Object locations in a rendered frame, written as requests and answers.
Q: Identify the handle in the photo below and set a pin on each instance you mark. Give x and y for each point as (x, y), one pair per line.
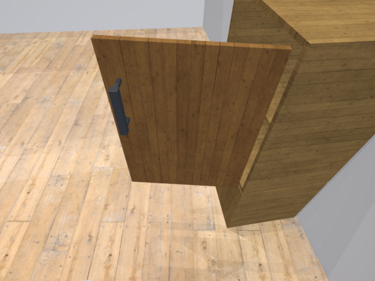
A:
(117, 105)

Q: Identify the cupboard door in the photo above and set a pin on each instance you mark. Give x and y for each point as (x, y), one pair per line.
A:
(195, 107)

